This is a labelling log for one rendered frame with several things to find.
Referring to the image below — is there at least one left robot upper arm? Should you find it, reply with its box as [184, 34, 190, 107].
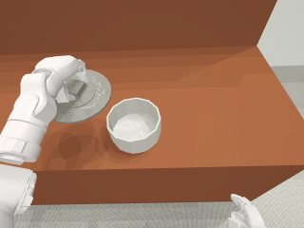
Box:
[0, 163, 37, 228]

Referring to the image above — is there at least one left robot hand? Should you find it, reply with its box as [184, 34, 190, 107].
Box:
[35, 55, 88, 104]

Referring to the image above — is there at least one left robot forearm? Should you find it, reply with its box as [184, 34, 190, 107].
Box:
[0, 66, 64, 165]

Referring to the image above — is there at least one lid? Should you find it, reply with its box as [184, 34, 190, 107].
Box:
[53, 69, 112, 124]

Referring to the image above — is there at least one knob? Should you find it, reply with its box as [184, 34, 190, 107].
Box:
[65, 78, 86, 99]

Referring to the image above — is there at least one table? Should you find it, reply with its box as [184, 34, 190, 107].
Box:
[0, 0, 304, 205]

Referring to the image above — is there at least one right robot hand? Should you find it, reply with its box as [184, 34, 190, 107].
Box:
[228, 194, 266, 228]

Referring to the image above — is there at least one pot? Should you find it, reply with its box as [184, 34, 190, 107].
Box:
[106, 97, 162, 154]

